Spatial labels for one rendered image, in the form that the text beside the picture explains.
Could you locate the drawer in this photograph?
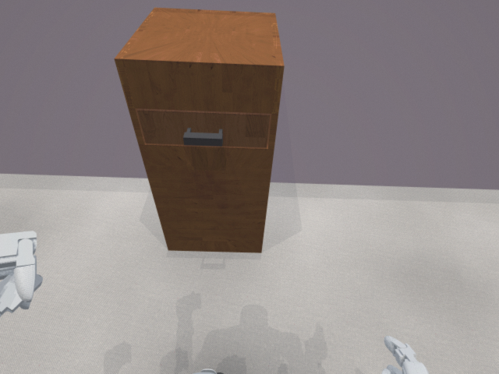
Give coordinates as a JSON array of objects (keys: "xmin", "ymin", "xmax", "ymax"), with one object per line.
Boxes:
[{"xmin": 137, "ymin": 108, "xmax": 270, "ymax": 147}]

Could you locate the handle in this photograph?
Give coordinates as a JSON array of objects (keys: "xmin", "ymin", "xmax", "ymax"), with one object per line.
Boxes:
[{"xmin": 183, "ymin": 128, "xmax": 223, "ymax": 146}]

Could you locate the left robot hand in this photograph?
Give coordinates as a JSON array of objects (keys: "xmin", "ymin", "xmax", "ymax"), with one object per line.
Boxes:
[{"xmin": 0, "ymin": 231, "xmax": 43, "ymax": 316}]

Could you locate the cabinet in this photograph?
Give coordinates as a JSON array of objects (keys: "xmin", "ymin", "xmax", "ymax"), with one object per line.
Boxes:
[{"xmin": 114, "ymin": 8, "xmax": 285, "ymax": 253}]

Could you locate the right robot hand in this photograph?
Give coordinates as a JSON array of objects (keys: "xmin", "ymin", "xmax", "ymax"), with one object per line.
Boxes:
[{"xmin": 381, "ymin": 336, "xmax": 429, "ymax": 374}]

